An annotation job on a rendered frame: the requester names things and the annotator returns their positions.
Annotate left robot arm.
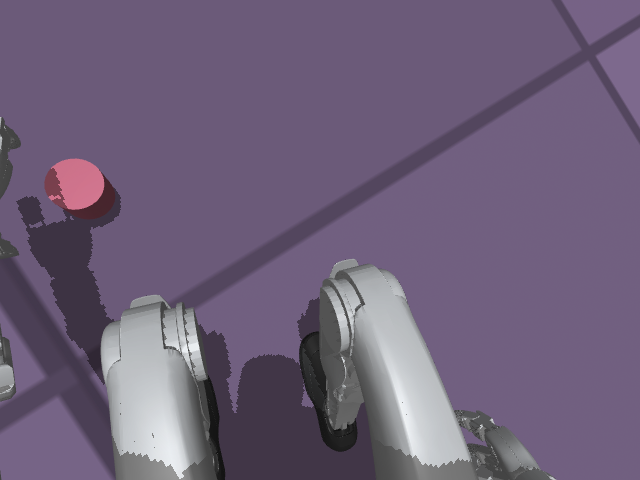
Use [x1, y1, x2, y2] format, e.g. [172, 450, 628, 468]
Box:
[0, 325, 16, 480]

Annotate right robot foot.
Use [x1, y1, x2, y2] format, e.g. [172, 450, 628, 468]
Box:
[299, 331, 357, 452]

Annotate left robot hand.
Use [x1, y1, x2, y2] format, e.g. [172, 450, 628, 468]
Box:
[0, 117, 21, 259]

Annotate left robot foot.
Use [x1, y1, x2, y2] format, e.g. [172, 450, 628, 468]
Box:
[204, 375, 225, 480]

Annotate right robot hand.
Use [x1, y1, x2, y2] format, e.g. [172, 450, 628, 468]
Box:
[454, 410, 541, 480]

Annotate tin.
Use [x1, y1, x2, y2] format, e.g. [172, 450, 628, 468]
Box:
[44, 159, 115, 220]

